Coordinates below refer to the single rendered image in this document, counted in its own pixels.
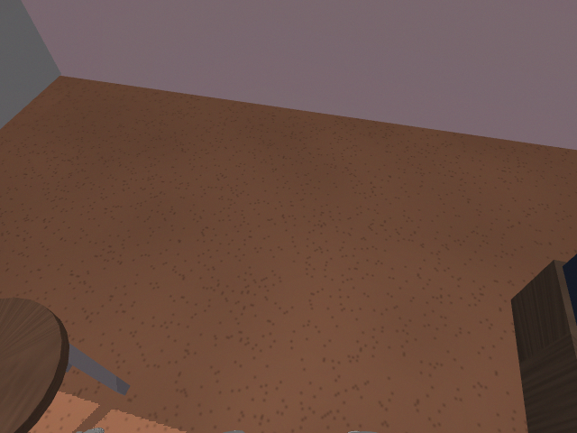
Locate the bed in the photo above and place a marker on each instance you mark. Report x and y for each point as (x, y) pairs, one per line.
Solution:
(545, 322)

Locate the stool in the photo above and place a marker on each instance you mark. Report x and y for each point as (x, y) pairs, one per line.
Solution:
(35, 353)

